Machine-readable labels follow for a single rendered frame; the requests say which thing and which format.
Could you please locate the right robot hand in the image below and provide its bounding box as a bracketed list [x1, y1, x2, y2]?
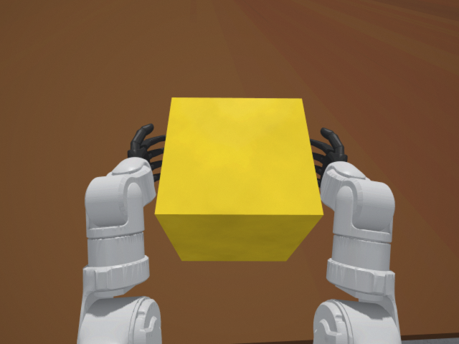
[310, 128, 348, 188]

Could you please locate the carton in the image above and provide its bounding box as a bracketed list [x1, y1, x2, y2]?
[155, 97, 323, 262]

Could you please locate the robot left forearm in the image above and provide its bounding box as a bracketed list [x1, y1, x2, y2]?
[77, 157, 156, 344]

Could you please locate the robot right forearm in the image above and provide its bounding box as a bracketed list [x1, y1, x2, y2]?
[320, 161, 402, 344]

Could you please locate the right robot upper arm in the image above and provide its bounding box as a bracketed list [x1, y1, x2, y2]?
[313, 299, 401, 344]

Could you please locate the left robot upper arm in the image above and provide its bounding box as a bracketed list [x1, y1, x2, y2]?
[78, 296, 162, 344]

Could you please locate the left robot hand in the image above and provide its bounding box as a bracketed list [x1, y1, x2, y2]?
[128, 123, 166, 182]

